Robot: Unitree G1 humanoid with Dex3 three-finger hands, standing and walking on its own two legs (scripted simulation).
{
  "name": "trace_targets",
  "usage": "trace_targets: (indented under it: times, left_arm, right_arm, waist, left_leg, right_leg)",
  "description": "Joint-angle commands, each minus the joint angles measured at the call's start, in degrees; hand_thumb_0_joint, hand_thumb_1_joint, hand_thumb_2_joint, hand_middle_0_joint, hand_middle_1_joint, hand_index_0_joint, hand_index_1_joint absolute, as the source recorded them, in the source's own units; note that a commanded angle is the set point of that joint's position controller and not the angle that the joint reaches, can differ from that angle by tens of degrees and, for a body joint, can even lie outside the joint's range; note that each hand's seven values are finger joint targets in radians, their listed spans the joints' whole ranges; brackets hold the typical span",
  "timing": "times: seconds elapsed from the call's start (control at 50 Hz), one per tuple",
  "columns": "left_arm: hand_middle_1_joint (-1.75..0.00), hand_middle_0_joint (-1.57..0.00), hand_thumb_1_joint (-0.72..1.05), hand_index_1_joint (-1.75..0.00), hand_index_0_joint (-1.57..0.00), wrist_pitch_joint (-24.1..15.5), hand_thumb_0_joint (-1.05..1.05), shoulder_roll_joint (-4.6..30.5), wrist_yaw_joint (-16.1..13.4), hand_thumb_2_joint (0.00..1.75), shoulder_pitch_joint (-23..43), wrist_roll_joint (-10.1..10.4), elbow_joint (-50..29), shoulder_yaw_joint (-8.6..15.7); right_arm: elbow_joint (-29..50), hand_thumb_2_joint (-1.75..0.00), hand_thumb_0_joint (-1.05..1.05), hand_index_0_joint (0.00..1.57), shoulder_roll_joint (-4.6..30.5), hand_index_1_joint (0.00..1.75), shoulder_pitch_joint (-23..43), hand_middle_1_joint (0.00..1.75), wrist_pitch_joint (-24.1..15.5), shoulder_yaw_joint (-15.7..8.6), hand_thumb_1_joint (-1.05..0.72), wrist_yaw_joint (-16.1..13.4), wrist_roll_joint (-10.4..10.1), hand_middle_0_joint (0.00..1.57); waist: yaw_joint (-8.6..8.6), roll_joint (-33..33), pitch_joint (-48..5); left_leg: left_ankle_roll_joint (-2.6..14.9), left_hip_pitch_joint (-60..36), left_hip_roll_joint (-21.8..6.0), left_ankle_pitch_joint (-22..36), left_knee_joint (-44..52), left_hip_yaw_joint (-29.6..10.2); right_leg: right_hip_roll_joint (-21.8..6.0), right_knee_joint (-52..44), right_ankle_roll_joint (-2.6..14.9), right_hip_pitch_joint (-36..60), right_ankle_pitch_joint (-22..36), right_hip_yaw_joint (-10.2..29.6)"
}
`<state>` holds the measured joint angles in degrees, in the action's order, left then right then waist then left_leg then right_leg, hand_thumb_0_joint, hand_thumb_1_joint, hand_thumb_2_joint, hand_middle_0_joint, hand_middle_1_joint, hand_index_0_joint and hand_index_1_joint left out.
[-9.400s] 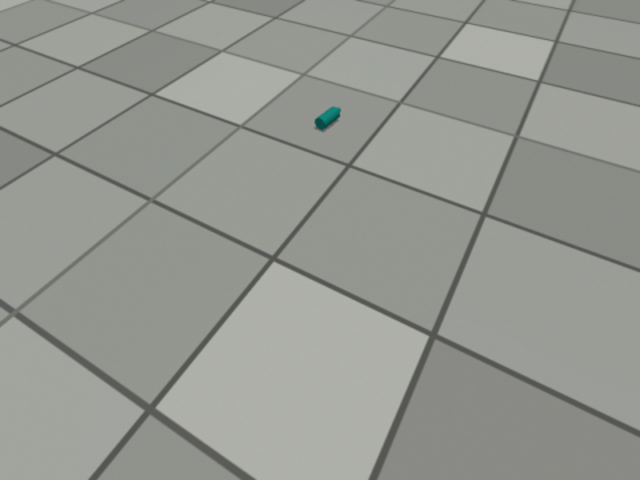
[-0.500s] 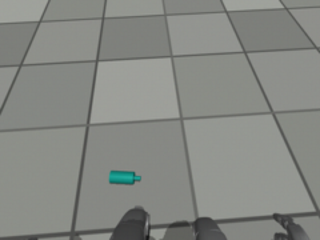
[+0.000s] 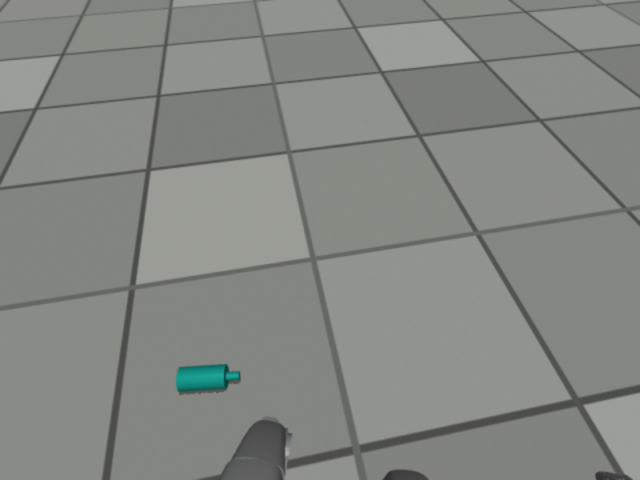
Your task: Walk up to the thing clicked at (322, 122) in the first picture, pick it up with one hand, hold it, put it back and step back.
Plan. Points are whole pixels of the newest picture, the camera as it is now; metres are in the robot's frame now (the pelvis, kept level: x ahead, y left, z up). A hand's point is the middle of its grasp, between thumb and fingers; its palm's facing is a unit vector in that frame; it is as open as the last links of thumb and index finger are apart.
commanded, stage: walk up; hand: left
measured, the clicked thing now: (209, 377) +0.48 +0.38 -0.69
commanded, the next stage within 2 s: none
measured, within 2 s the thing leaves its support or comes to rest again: neither
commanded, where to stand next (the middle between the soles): +0.13 +0.06 m, yaw +5 degrees
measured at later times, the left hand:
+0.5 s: hand out of the picture +0.11 +0.36 -0.12, palm faces +0.05 -0.92 -0.40, open 7.4 cm
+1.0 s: hand (132, 443) +0.18 +0.28 -0.11, palm faces +0.08 -0.90 -0.43, open 7.4 cm
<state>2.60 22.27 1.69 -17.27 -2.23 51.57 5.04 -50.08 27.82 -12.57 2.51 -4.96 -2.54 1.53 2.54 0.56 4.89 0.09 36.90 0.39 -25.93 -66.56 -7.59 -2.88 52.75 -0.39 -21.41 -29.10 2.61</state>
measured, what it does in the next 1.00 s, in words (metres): steps on the spot: left foot, then right foot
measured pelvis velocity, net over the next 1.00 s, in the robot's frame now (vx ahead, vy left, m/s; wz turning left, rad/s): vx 0.09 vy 0.01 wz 0.12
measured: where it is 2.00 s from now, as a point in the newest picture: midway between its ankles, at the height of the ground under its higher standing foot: outside the picture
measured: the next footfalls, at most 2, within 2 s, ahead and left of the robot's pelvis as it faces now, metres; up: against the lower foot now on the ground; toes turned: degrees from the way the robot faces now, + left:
left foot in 0.34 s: +0.13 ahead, +0.20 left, +0.00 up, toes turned +6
right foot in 0.78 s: +0.21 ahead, -0.10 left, +0.00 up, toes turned +7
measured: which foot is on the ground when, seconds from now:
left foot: up 0.00-0.32, down 0.34-0.82, up 0.84-1.00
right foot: down 0.00-0.34, up 0.36-0.76, down 0.78-1.00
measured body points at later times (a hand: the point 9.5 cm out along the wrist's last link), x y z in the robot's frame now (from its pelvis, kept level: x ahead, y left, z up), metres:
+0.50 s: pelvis +0.07 +0.07 +0.02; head +0.07 +0.09 +0.47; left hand +0.11 +0.41 -0.10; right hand +0.12 -0.26 -0.08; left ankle +0.09 +0.19 -0.69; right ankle +0.08 -0.07 -0.63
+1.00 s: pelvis +0.09 +0.01 +0.02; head +0.18 -0.01 +0.46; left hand +0.17 +0.33 -0.08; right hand +0.26 -0.29 -0.11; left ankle +0.05 +0.15 -0.63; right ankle +0.17 -0.10 -0.69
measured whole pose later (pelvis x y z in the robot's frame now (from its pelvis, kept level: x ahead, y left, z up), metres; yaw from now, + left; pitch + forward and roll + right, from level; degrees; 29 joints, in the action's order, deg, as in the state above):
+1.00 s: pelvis +0.09 +0.01 +0.02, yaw +7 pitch -1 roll +2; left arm 0.3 20.4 -0.8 -5.8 -0.8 48.0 1.6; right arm -47.5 25.2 -7.0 0.9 -1.6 -2.5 -1.1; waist 1.3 -2.0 11.4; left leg 0.8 28.9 2.9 -31.9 -68.3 -4.7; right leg -1.4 44.1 0.6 -26.6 -16.8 1.8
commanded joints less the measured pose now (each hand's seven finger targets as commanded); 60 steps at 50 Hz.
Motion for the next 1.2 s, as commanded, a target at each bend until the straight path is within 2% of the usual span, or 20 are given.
trace_targets:
  times: [0.0,0.18,0.26,0.3,0.32,0.34,0.36,0.38,0.52,0.62,0.7,0.76,0.8,0.82,0.9,1.04,1.12,1.14,1.16,1.18]
  left_arm:
    - [-0.30,-0.20,0.90,-0.30,-0.20,-5.96,0.00,23.07,-3.78,0.90,1.81,-0.21,-3.23,6.95]
    - [-0.30,-0.20,0.90,-0.30,-0.20,-7.88,0.00,16.89,-2.57,0.90,-4.86,0.86,-3.42,4.99]
    - [-0.30,-0.20,0.90,-0.30,-0.20,-6.82,0.00,20.52,-1.75,0.90,5.86,0.45,-7.15,4.79]
    - [-0.30,-0.20,0.90,-0.30,-0.20,-5.79,0.00,15.30,-1.92,0.90,4.72,-0.17,-7.00,2.78]
    - [-0.30,-0.20,0.90,-0.30,-0.20,-5.26,0.00,10.66,-1.76,0.90,0.46,0.22,-6.54,1.15]
    - [-0.30,-0.20,0.90,-0.30,-0.20,-4.82,0.00,6.37,-1.47,0.90,0.33,1.06,-7.87,-0.48]
    - [-0.30,-0.20,0.90,-0.30,-0.20,-4.71,0.00,11.46,-1.79,0.90,1.48,1.86,-8.36,0.39]
    - [-0.30,-0.20,0.90,-0.30,-0.20,-5.04,0.00,16.13,-2.01,0.90,4.41,1.44,-8.07,0.85]
    - [-0.30,-0.20,0.90,-0.30,-0.20,-1.93,0.00,14.72,-0.42,0.90,-0.05,1.14,-4.46,3.20]
    - [-0.30,-0.20,0.90,-0.30,-0.20,-0.11,0.00,11.36,-1.04,0.90,5.43,2.85,-8.48,2.20]
    - [-0.30,-0.20,0.90,-0.30,-0.20,-0.57,0.00,11.31,-1.71,0.90,8.76,3.33,-8.00,1.61]
    - [-0.30,-0.20,0.90,-0.30,-0.20,-2.44,0.00,12.46,-2.41,0.90,4.20,2.37,-4.47,1.91]
    - [-0.30,-0.20,0.90,-0.30,-0.20,-3.62,0.00,17.61,-2.73,0.90,4.74,1.10,-5.94,3.17]
    - [-0.30,-0.20,0.90,-0.30,-0.20,-3.33,0.00,19.91,-2.99,0.90,5.27,1.44,-6.76,3.30]
    - [-0.30,-0.20,0.90,-0.30,-0.20,-3.15,0.00,13.73,-3.70,0.90,9.20,1.18,-6.76,1.47]
    - [-0.30,-0.20,0.90,-0.30,-0.20,-3.98,0.00,15.06,-4.40,0.90,7.33,1.02,-5.56,1.47]
    - [-0.30,-0.20,0.90,-0.30,-0.20,-3.20,0.00,14.94,-3.81,0.90,10.24,2.04,-5.05,0.87]
    - [-0.30,-0.20,0.90,-0.30,-0.20,-3.14,0.00,13.09,-3.84,0.90,8.65,2.07,-4.63,0.41]
    - [-0.30,-0.20,0.90,-0.30,-0.20,-3.34,0.00,10.33,-4.02,0.90,8.73,2.21,-4.88,-0.33]
    - [-0.30,-0.20,0.90,-0.30,-0.20,-3.47,0.00,14.22,-4.70,0.90,12.18,1.89,-3.74,1.13]
  right_arm:
    - [4.79,-0.90,0.00,0.20,10.61,0.30,-4.73,0.30,-1.28,-3.67,-0.90,3.27,0.36,0.20]
    - [5.71,-0.90,0.00,0.20,8.93,0.30,-0.33,0.30,-3.40,-2.89,-0.90,6.54,0.01,0.20]
    - [3.30,-0.90,0.00,0.20,9.55,0.30,-9.46,0.30,-3.61,-3.81,-0.90,7.23,-0.60,0.20]
    - [-2.16,-0.90,0.00,0.20,10.40,0.30,-20.57,0.30,-4.23,-5.25,-0.90,6.14,-0.33,0.20]
    - [-2.43,-0.90,0.00,0.20,11.35,0.30,-23.55,0.30,-4.56,-5.65,-0.90,5.25,0.45,0.20]
    - [-0.50,-0.90,0.00,0.20,13.10,0.30,-24.24,0.30,-5.48,-5.07,-0.90,4.04,0.71,0.20]
    - [2.60,-0.90,0.00,0.20,18.00,0.30,-18.37,0.30,-6.21,-5.36,-0.90,3.91,-0.29,0.20]
    - [3.14,-0.90,0.00,0.20,21.00,0.30,-13.46,0.30,-6.59,-5.87,-0.90,3.73,-1.26,0.20]
    - [2.65,-0.90,0.00,0.20,11.70,0.30,-10.76,0.30,-9.35,-2.26,-0.90,-0.26,-1.39,0.20]
    - [5.50,-0.90,0.00,0.20,11.42,0.30,-7.83,0.30,-7.79,-1.87,-0.90,-1.82,-0.42,0.20]
    - [7.28,-0.90,0.00,0.20,11.34,0.30,-4.50,0.30,-5.05,-1.77,-0.90,-1.33,-0.69,0.20]
    - [7.06,-0.90,0.00,0.20,8.67,0.30,-3.32,0.30,-3.06,-0.63,-0.90,-0.78,-2.09,0.20]
    - [7.28,-0.90,0.00,0.20,3.45,0.30,-7.60,0.30,-2.98,1.32,-0.90,-0.73,-2.73,0.20]
    - [6.60,-0.90,0.00,0.20,5.69,0.30,-5.59,0.30,-2.48,0.25,-0.90,-1.90,-2.38,0.20]
    - [3.76,-0.90,0.00,0.20,7.22,0.30,-3.42,0.30,-2.37,-0.31,-0.90,-0.87,-3.17,0.20]
    - [2.34,-0.90,0.00,0.20,6.64,0.30,-0.17,0.30,-2.24,0.17,-0.90,0.74,-1.33,0.20]
    - [-0.32,-0.90,0.00,0.20,6.50,0.30,-3.15,0.30,-2.66,-0.91,-0.90,2.04,0.54,0.20]
    - [0.23,-0.90,0.00,0.20,8.15,0.30,-1.84,0.30,-2.73,-1.37,-0.90,2.22,1.34,0.20]
    - [1.95,-0.90,0.00,0.20,12.44,0.30,1.88,0.30,-2.76,-2.04,-0.90,2.50,1.43,0.20]
    - [2.45,-0.90,0.00,0.20,14.77,0.30,4.54,0.30,-2.68,-2.51,-0.90,2.94,0.46,0.20]
  waist:
    - [-3.40,4.26,0.70]
    - [2.02,14.07,3.23]
    - [-4.45,17.72,-0.06]
    - [-9.24,0.97,-4.29]
    - [-9.98,-10.78,-3.45]
    - [-9.93,-16.17,-0.54]
    - [-7.71,-10.91,2.51]
    - [-6.70,-7.97,7.71]
    - [-1.67,-4.64,2.96]
    - [-2.34,-13.79,-1.88]
    - [-3.69,-16.46,-8.35]
    - [-0.36,-7.08,-11.42]
    - [-1.58,10.44,-13.61]
    - [0.50,13.11,-15.92]
    - [-1.89,8.41,-11.59]
    - [-0.50,12.85,-10.64]
    - [-3.60,9.58,-7.02]
    - [-3.47,2.60,-6.09]
    - [-2.59,-10.84,-4.53]
    - [-4.77,-12.16,-2.24]
  left_leg:
    - [-0.56,8.20,2.02,7.35,-8.27,-2.56]
    - [-1.13,2.61,-0.75,5.24,15.14,2.34]
    - [1.62,-20.83,-3.65,5.41,28.05,9.39]
    - [1.15,-37.55,1.01,6.53,32.00,9.64]
    - [2.03,-41.51,-0.06,-0.37,35.57,2.43]
    - [3.99,-35.68,-11.70,-15.65,43.43,-20.48]
    - [11.34,-26.94,-22.92,-29.26,57.60,-43.66]
    - [16.05,-20.37,-25.90,-33.93,60.77,-48.17]
    - [11.57,-16.62,-15.62,37.72,40.37,-6.58]
    - [11.84,-19.57,-13.44,60.76,35.40,-0.86]
    - [10.57,-23.76,-10.14,50.89,29.56,1.53]
    - [6.34,-21.16,-6.07,34.76,14.74,4.15]
    - [1.78,-2.60,1.73,-6.79,1.94,6.42]
    - [1.80,-3.78,1.77,-15.02,-3.44,2.29]
    - [1.41,-6.05,2.16,-7.21,-5.49,1.28]
    - [-0.26,-10.59,-1.12,-5.21,16.41,5.42]
    - [2.19,-27.28,0.47,6.73,32.57,6.77]
    - [4.22,-28.30,-4.13,3.55,38.29,-2.08]
    - [9.10,-25.28,-14.48,-3.98,46.49,-19.06]
    - [15.93,-13.29,-21.25,-6.88,49.39,-24.58]
  right_leg:
    - [-12.60,-35.22,6.57,5.47,-21.44,22.50]
    - [-11.66,-34.40,10.23,15.44,-3.48,9.56]
    - [-13.14,-33.38,9.59,0.86,-9.26,5.57]
    - [-7.95,-11.31,7.20,-7.57,-9.12,-0.64]
    - [-3.41,5.39,4.82,-14.78,-7.02,-5.03]
    - [2.69,18.22,3.36,-22.98,-4.88,-0.51]
    - [3.77,21.00,4.19,-25.07,-3.12,3.60]
    - [-0.43,21.75,4.52,-24.47,-0.53,7.36]
    - [-4.18,11.06,1.07,-9.37,10.69,3.29]
    - [0.29,7.93,0.73,-7.83,9.85,1.15]
    - [2.12,-4.55,0.58,-2.12,8.76,-3.15]
    - [3.33,-24.60,1.15,9.28,26.85,-3.93]
    - [-14.64,-20.45,9.19,22.15,56.48,19.91]
    - [-21.71,-20.78,18.48,19.49,61.11,28.76]
    - [-11.13,-17.30,13.78,11.93,55.45,13.21]
    - [-12.23,-21.49,13.93,11.46,29.76,16.02]
    - [-9.90,-18.29,8.09,-5.18,18.32,12.38]
    - [-6.90,-13.87,5.33,-10.24,13.82,9.24]
    - [0.39,-5.87,2.16,-15.42,2.01,2.38]
    - [2.69,2.63,1.47,-7.88,-7.42,-0.21]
